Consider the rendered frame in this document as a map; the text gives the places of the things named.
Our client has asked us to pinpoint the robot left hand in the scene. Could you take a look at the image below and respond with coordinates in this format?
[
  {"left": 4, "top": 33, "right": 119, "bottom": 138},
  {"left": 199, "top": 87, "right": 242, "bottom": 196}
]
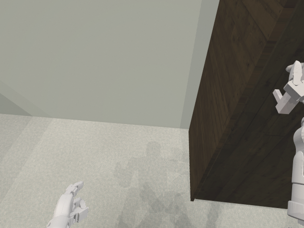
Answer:
[{"left": 53, "top": 181, "right": 88, "bottom": 225}]

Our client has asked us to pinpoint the robot left forearm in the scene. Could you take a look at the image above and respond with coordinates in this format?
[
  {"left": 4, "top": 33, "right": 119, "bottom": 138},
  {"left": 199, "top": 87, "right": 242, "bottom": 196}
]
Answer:
[{"left": 46, "top": 216, "right": 71, "bottom": 228}]

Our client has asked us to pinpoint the robot right forearm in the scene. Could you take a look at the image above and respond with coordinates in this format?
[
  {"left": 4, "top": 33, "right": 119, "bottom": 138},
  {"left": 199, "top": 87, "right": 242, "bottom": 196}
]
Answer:
[{"left": 287, "top": 117, "right": 304, "bottom": 226}]

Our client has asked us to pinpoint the wardrobe door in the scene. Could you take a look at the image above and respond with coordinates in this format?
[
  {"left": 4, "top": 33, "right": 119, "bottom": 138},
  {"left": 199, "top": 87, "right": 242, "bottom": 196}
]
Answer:
[{"left": 195, "top": 0, "right": 304, "bottom": 209}]

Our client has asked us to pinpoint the robot right hand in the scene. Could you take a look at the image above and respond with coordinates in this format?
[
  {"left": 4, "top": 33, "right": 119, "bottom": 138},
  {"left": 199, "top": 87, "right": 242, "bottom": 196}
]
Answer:
[{"left": 284, "top": 60, "right": 304, "bottom": 104}]

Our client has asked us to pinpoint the handle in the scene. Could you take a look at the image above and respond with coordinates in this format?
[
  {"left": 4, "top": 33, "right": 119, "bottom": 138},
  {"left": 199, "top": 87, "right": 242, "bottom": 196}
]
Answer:
[{"left": 273, "top": 67, "right": 304, "bottom": 114}]

